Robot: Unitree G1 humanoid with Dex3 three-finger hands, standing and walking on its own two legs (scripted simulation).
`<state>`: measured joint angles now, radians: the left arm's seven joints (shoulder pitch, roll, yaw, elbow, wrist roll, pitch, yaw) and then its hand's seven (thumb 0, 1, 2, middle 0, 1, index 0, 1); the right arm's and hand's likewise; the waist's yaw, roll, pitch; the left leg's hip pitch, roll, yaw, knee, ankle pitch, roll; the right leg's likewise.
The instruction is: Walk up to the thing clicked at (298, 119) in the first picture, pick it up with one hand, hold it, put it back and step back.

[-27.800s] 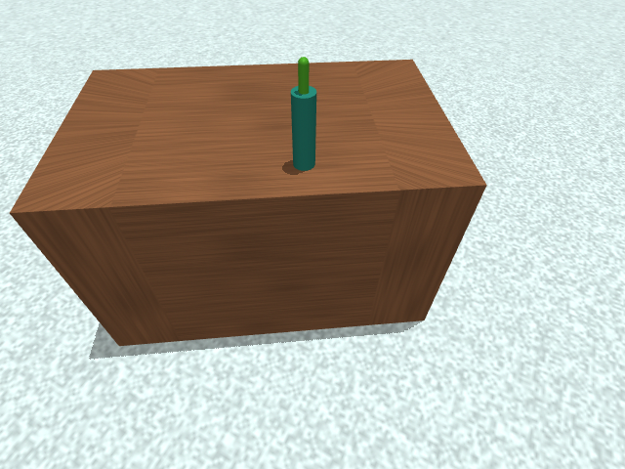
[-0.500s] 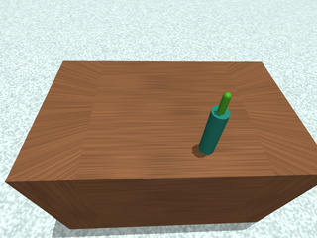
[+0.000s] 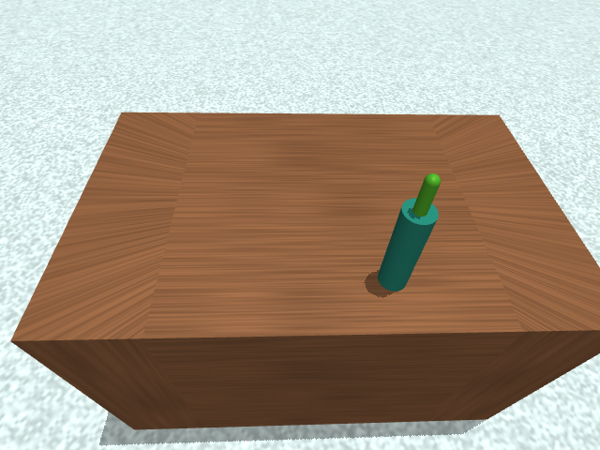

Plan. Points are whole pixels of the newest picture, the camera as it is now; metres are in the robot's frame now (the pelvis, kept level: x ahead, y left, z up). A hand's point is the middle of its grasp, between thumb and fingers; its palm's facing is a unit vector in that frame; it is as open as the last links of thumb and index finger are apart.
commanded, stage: stand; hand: right
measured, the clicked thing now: (409, 235) +0.43 -0.17 +0.00
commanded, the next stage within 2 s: step back in 0.72 s
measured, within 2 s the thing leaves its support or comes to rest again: neither
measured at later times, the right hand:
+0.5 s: hand out of the picture +0.09 -0.25 -0.15, palm faces -0.01 +0.94 -0.35, open 7.4 cm
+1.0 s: hand out of the picture +0.07 -0.30 -0.18, palm faces -0.03 +0.93 -0.36, open 7.4 cm
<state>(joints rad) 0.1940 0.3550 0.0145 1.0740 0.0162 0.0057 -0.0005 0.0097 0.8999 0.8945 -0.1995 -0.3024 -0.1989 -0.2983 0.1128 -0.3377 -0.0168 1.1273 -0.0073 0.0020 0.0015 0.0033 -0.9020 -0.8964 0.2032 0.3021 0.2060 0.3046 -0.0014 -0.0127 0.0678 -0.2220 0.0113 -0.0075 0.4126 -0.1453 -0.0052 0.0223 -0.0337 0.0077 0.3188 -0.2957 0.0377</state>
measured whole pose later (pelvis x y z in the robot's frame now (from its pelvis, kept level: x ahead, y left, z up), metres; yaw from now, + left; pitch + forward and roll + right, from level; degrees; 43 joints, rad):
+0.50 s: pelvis +0.01 +0.00 +0.00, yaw +0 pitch -2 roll +0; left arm 0.18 0.35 0.01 1.06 0.01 0.00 0.00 0.01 0.90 0.89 -0.20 -0.30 -0.20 -0.30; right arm 0.10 -0.34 -0.01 1.12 -0.01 0.00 0.00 0.00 -0.90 -0.90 0.20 0.30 0.21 0.30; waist 0.00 -0.01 0.07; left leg -0.22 0.01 -0.01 0.42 -0.16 -0.01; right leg 0.03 -0.03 0.01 0.31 -0.30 0.04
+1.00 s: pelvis -0.07 -0.04 -0.02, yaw -1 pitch -1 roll +1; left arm 0.16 0.39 0.07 0.95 0.00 0.04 0.00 0.01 0.90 0.89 -0.20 -0.30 -0.20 -0.30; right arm 0.01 -0.40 -0.05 0.96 -0.01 0.06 0.00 0.00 -0.90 -0.90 0.21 0.30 0.21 0.30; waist 0.03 0.03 0.17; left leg -0.43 0.05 -0.02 0.57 -0.12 -0.02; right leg -0.24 0.02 0.02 0.69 -0.42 -0.02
